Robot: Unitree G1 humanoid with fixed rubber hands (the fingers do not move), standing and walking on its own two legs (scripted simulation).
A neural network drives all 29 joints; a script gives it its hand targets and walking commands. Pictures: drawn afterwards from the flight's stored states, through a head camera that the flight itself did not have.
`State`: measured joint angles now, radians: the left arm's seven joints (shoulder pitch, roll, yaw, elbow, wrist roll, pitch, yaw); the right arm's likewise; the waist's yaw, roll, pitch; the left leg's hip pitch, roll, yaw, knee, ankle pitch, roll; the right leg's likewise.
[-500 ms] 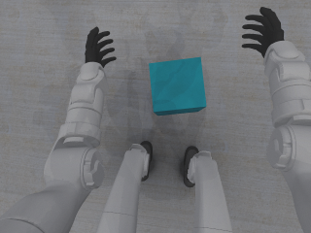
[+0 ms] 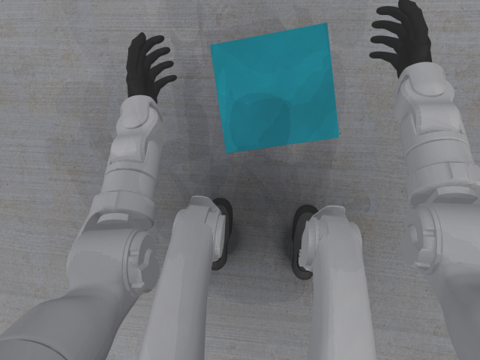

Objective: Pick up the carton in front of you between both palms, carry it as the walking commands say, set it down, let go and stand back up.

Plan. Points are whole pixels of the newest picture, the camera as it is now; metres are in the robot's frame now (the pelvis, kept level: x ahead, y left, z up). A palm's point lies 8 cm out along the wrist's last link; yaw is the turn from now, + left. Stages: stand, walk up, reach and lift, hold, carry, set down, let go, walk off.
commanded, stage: reach and lift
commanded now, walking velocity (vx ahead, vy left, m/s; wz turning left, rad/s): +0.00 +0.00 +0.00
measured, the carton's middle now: (274, 100) +0.48 -0.02 -0.39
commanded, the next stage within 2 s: none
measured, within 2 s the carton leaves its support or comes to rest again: leaves its support in 1.28 s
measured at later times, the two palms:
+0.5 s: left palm (175, 101) +0.47 +0.18 -0.31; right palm (362, 83) +0.51 -0.19 -0.33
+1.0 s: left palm (190, 98) +0.48 +0.15 -0.31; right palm (348, 82) +0.50 -0.16 -0.32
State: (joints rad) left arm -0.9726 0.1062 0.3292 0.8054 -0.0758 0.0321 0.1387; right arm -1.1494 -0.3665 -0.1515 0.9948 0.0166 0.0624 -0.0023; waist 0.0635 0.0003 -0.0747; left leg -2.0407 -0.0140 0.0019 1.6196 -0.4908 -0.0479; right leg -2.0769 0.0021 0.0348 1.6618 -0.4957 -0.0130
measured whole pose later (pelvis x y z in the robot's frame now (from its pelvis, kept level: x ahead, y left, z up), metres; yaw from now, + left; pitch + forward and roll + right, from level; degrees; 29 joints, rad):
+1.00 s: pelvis -0.04 +0.01 -0.14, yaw +1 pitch +39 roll +4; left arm -1.37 0.19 0.11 1.14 -0.27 -0.02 0.18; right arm -1.49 -0.41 0.09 1.27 0.23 0.00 -0.05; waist 0.05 0.04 0.29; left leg -2.28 -0.05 0.00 2.11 -0.52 -0.06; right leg -2.31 -0.01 0.04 2.15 -0.53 -0.01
